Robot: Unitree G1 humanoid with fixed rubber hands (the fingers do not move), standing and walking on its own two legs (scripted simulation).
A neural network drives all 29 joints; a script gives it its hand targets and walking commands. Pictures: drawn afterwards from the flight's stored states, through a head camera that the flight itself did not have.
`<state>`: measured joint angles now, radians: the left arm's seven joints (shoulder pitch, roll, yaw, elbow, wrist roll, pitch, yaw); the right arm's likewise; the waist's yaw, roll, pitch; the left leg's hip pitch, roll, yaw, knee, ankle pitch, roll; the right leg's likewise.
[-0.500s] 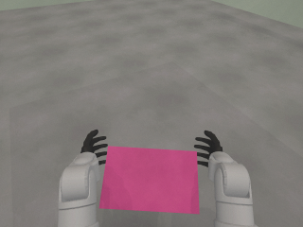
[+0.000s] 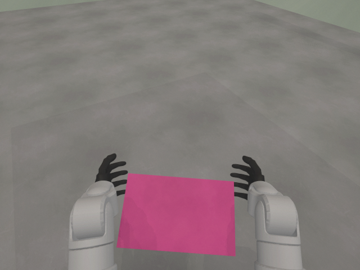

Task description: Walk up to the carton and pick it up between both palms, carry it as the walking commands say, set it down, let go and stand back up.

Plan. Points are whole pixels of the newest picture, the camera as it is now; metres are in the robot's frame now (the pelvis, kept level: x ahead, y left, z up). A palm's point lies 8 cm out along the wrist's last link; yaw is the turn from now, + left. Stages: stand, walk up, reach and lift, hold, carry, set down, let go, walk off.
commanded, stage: carry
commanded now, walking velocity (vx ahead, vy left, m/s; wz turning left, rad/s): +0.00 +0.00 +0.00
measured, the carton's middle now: (177, 213) +0.26 +0.01 -0.02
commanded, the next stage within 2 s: none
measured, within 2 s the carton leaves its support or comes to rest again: neither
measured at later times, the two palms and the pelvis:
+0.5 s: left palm (107, 188) +0.27 +0.15 +0.08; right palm (255, 189) +0.26 -0.16 +0.07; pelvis +0.00 +0.00 +0.00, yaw +0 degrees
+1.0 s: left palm (107, 189) +0.27 +0.15 +0.08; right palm (255, 190) +0.26 -0.16 +0.07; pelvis +0.00 +0.00 +0.00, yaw +0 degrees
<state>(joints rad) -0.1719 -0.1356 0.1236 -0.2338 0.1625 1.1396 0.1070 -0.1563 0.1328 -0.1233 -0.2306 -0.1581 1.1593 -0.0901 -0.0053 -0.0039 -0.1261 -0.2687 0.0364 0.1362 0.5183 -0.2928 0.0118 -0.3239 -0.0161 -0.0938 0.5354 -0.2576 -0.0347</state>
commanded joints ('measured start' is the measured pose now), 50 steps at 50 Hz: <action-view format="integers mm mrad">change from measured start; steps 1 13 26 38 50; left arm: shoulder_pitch -424 -422 -411 -405 -403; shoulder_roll -950 -946 -935 -927 -923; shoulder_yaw -658 -640 -631 -625 -620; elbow -43 -14 -2 2 6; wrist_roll -416 -398 -385 -377 -373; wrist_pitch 5 -24 -47 -57 -63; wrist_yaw -295 -297 -295 -293 -292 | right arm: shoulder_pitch -511 -515 -510 -507 -507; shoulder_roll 862 860 850 843 841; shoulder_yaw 648 632 624 618 613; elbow -88 -69 -65 -65 -64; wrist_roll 416 397 383 374 368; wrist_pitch -26 -56 -82 -94 -101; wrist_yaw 286 287 286 283 282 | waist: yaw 2 3 5 5 5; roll -2 -3 -2 0 0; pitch -209 -213 -218 -216 -216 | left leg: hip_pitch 68 70 74 76 76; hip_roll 113 111 112 112 112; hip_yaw -112 -110 -110 -110 -111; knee -73 -70 -69 -71 -73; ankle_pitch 174 173 179 179 177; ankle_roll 24 23 22 22 23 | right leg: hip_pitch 93 96 96 92 88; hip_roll -126 -125 -123 -122 -120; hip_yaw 121 124 125 124 124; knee -66 -69 -72 -76 -80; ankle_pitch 262 276 283 276 268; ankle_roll -20 -22 -23 -23 -23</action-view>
